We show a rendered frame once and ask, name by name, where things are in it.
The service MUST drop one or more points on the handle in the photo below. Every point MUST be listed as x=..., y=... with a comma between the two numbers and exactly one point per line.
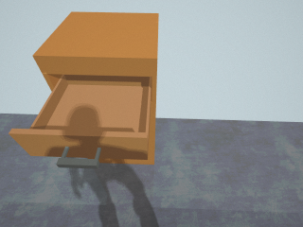
x=64, y=162

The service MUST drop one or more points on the drawer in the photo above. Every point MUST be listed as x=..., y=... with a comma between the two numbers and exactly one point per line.
x=87, y=112

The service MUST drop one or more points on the cabinet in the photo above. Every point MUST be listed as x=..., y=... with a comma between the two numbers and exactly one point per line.
x=105, y=44

